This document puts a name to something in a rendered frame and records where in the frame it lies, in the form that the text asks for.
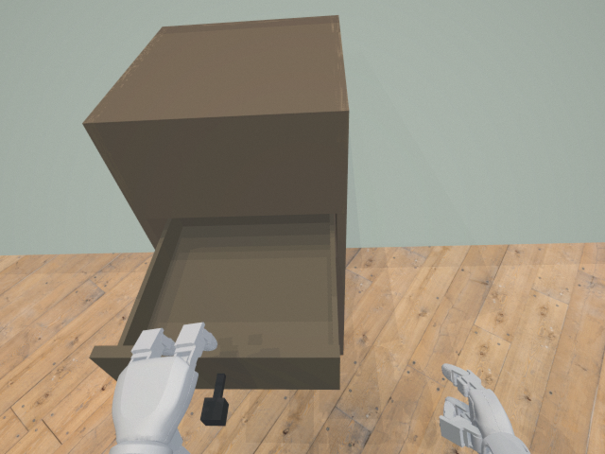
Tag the robot right hand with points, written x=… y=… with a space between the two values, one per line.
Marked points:
x=468 y=425

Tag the handle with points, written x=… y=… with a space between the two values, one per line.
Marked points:
x=215 y=409

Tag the drawer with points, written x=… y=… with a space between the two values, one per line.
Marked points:
x=265 y=287

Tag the robot left hand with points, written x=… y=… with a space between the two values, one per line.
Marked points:
x=152 y=394

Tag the robot right forearm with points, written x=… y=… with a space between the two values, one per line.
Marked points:
x=503 y=443

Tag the cabinet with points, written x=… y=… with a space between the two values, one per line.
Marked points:
x=232 y=120

